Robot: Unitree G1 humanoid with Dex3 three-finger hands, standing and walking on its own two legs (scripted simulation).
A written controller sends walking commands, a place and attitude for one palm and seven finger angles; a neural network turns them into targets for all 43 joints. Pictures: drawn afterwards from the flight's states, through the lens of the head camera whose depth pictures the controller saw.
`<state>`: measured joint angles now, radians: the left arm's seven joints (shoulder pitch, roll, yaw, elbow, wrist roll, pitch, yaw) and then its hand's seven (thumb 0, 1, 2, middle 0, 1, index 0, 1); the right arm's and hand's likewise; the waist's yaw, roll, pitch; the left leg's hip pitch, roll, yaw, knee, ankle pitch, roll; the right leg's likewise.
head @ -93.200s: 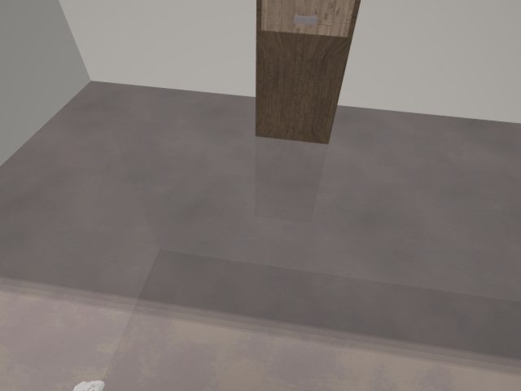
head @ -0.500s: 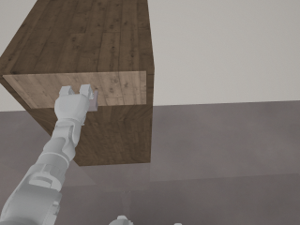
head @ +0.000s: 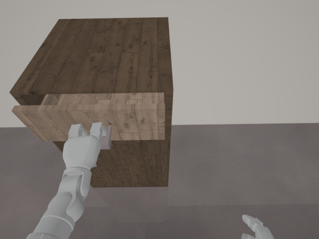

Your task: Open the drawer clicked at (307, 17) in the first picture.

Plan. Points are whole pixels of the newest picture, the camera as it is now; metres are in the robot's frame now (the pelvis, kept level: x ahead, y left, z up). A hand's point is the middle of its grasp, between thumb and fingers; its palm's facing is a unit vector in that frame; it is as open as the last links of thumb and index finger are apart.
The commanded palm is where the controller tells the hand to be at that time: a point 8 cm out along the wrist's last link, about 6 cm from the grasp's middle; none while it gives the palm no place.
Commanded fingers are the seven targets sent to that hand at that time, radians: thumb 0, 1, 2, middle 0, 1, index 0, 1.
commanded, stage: pull the drawer open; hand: left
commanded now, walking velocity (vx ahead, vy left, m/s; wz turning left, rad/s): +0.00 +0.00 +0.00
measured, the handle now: (93, 136) +0.40 +0.22 -0.01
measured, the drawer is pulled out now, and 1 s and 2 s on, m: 0.06 0.18 0.29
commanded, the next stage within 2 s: open the thumb to release the handle in 1.96 s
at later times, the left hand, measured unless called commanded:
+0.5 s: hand (87, 178) +0.27 +0.20 -0.01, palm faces +0.00 -0.09 -1.00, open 7.8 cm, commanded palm +0.22 +0.21 +0.03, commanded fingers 0.00 0.90 0.90 -0.40 -1.35 -0.40 -1.35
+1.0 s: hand (81, 204) +0.21 +0.20 -0.01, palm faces +0.02 -0.10 -0.99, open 7.8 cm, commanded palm +0.16 +0.21 +0.03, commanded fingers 0.00 0.90 0.90 -0.40 -1.35 -0.40 -1.35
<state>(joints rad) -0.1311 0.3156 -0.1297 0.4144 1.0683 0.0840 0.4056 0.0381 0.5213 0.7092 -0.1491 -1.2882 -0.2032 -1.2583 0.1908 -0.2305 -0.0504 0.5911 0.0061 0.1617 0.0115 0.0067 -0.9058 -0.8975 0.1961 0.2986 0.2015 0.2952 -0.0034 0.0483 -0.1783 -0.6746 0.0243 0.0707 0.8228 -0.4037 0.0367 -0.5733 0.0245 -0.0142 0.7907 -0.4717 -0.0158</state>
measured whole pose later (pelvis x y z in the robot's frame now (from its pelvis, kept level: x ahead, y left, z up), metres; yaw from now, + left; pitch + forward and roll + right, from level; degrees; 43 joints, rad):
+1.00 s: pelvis -0.02 -0.03 -0.01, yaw +1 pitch +11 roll +0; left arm 0.30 0.33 -0.10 0.08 1.05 0.02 0.44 0.07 0.52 0.73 -0.15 -1.24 -0.22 -1.26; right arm 0.13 -0.23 -0.02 0.57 -0.02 0.12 0.01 0.01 -0.91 -0.90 0.20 0.30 0.20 0.30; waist 0.03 0.05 -0.15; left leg -0.65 0.03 0.05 0.85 -0.40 0.00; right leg -0.56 0.03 -0.04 0.86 -0.50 -0.05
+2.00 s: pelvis -0.03 -0.03 -0.02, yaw +1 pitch +12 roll +1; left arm 0.77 0.36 -0.01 -0.21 1.03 -0.13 0.52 0.07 0.55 0.71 -0.13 -1.21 -0.21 -1.26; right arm 0.13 -0.22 -0.02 0.50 -0.05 0.13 0.07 0.01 -0.91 -0.90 0.20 0.30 0.20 0.30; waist 0.07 0.06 -0.18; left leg -0.75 0.04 0.05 0.97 -0.44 -0.01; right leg -0.67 0.04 -0.03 1.00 -0.55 -0.07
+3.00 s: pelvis -0.04 -0.05 -0.02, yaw +3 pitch +12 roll +0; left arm 0.56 0.37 -0.03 -0.08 1.03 -0.14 0.52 0.00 -0.49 0.31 -0.23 -1.22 -0.31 -1.27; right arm 0.13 -0.23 -0.03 0.56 -0.03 0.11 0.01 0.01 -0.91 -0.90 0.19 0.30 0.20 0.30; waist 0.09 0.07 -0.16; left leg -0.75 0.03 0.00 0.94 -0.39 -0.01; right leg -0.65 0.04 -0.08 0.96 -0.51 -0.08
